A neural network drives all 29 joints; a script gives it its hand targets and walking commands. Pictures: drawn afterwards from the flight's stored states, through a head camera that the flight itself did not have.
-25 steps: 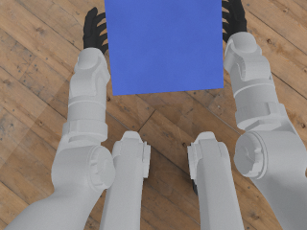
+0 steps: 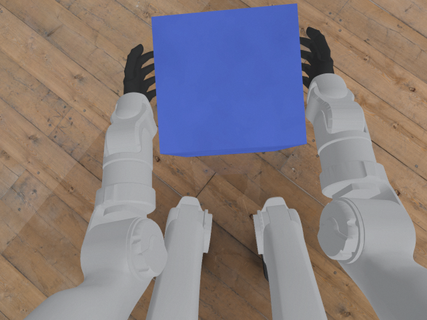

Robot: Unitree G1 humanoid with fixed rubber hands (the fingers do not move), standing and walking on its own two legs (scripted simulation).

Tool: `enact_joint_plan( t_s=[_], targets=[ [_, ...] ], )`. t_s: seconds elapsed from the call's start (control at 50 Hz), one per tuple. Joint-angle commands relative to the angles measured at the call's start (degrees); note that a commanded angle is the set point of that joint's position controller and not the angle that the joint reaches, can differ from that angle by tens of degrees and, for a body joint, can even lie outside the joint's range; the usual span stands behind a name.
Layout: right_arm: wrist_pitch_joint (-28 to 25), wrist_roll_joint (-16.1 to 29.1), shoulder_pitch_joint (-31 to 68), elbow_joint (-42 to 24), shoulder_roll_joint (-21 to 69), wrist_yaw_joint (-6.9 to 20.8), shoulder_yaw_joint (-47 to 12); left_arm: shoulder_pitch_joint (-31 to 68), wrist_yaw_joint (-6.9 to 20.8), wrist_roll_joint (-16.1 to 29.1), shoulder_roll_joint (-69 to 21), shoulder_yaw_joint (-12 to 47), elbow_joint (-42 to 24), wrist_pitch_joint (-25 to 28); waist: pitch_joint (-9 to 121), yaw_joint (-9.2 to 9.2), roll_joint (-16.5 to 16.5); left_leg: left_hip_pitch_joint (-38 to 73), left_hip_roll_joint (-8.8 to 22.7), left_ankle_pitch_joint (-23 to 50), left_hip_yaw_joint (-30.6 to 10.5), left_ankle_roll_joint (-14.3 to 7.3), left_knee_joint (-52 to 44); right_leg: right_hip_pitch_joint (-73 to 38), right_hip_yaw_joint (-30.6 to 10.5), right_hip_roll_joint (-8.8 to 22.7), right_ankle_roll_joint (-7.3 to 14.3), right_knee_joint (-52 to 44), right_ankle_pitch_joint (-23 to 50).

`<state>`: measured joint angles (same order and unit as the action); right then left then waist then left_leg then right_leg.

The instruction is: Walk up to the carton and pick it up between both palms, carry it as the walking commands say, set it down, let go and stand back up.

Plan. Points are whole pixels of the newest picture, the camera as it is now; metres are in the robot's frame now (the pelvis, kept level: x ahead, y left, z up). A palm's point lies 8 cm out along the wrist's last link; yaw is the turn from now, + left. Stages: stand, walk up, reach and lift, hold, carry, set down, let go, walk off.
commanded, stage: reach and lift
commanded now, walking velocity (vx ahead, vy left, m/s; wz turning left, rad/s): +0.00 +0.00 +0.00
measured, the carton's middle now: (227, 100) +0.50 +0.01 -0.15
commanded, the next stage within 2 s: none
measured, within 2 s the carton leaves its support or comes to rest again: neither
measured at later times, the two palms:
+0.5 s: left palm (118, 89) +0.47 +0.16 +0.00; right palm (339, 68) +0.49 -0.14 +0.00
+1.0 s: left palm (90, 80) +0.45 +0.16 +0.07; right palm (371, 53) +0.47 -0.14 +0.07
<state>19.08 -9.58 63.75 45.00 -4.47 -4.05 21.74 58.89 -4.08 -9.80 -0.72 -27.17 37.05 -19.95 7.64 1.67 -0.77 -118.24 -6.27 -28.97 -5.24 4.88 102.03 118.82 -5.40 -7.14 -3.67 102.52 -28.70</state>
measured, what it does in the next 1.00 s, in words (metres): rises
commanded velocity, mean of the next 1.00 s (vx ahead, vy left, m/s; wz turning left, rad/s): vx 0.00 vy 0.00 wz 0.00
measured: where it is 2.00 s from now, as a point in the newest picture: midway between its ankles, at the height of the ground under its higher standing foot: (228, 259)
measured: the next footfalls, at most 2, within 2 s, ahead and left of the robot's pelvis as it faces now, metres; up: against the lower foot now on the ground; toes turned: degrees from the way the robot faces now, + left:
none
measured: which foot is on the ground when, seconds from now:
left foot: down 0.00-1.00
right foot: down 0.00-1.00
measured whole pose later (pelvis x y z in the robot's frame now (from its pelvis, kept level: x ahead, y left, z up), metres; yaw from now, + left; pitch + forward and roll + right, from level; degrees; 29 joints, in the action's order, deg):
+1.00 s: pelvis +0.04 +0.00 +0.12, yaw +0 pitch +36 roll +1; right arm 17.7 -10.9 46.2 42.4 0.8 -3.6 20.8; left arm 41.8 -3.4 -10.4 -5.0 -25.0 35.4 -18.6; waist 12.6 2.3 -1.0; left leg -88.4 -6.0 -27.4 -6.9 3.8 79.6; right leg 89.0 -7.2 -7.0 -2.4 80.3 -27.3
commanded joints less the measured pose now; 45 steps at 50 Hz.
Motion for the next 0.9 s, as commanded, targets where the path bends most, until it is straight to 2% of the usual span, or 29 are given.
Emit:
enact_joint_plan(
  t_s=[0.0, 0.88],
  targets=[
    [-1.37, 8.24, 35.40, -1.99, 62.58, 14.70, -27.42, 41.17, 13.94, 8.42, -57.21, 31.96, -1.33, 1.37, 63.85, 1.18, -1.70, 35.57, -3.70, 13.85, 10.72, -2.13, -10.05, -36.28, 9.64, -3.28, 1.85, -11.02, 12.47],
    [-2.55, 6.37, 18.11, -2.60, 67.75, 14.62, -29.60, 23.58, 14.49, 7.35, -62.52, 34.65, -1.21, 2.30, 54.04, 1.26, -1.72, 54.26, -3.44, 15.57, 7.52, -2.20, -29.07, -56.91, 6.25, -3.09, 1.82, -29.91, 14.51]
  ],
)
